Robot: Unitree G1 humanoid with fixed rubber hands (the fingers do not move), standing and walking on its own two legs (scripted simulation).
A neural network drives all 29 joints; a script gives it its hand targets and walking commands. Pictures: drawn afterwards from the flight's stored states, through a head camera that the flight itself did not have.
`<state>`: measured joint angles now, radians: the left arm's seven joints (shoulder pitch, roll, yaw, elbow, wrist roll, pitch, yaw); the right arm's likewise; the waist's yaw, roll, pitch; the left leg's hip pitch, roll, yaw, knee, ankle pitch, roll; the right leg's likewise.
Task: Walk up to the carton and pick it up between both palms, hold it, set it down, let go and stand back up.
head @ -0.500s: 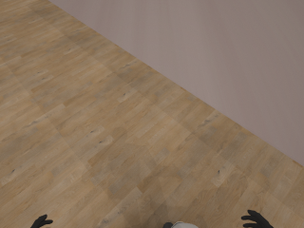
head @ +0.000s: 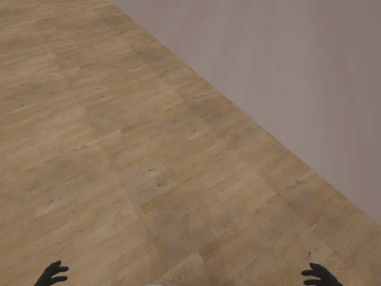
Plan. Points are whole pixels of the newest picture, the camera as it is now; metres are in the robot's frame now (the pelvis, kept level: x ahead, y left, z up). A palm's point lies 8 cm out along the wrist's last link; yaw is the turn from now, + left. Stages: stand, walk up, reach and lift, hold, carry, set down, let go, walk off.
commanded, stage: walk up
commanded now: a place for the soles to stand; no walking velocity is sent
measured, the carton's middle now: out of the picture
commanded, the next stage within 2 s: none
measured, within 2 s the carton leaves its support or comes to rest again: neither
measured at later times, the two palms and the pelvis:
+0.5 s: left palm out of the picture +0.07 +0.37 -0.04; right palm (287, 231) +0.25 -0.22 -0.09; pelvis +0.07 +0.03 +0.02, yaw +15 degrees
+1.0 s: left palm out of the picture +0.09 +0.44 -0.08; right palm (226, 178) +0.40 -0.09 -0.09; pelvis +0.17 +0.11 +0.01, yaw +31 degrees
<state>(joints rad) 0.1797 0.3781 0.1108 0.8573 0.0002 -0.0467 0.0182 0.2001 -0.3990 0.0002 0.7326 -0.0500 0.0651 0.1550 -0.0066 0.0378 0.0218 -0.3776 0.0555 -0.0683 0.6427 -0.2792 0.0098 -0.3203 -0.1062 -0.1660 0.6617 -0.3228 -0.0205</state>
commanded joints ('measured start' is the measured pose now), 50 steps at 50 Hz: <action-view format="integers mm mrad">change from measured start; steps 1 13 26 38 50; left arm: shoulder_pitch -134 221 -5 -122 157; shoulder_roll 221 364 330 204 255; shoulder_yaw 29 89 86 35 59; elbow -110 28 -16 -95 -2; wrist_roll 8 18 28 16 8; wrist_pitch -5 -55 -42 -32 -72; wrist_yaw -7 26 0 -45 -4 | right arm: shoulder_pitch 92 -105 -56 96 -173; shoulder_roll -387 -107 -178 -389 -227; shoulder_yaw -181 -110 -104 -177 -131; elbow -70 -173 -74 -59 -145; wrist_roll -26 -6 0 -19 4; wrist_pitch -25 -26 -4 -30 -26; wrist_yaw -19 -15 8 -24 -15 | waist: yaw -98 142 45 -99 106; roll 387 -154 -156 394 119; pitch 5 -198 -47 -6 -95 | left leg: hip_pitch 163 -445 -212 195 -159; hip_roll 177 -156 53 162 12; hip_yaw -702 -139 55 -657 -373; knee -524 -42 150 -500 -313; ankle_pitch -415 -240 42 -431 -192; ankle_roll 236 21 -33 237 122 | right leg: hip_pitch -409 635 357 -271 307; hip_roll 152 -195 -221 110 113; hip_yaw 47 483 70 -24 153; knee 338 -429 -419 398 -253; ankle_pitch -332 -144 78 -251 99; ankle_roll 5 -97 -123 9 -13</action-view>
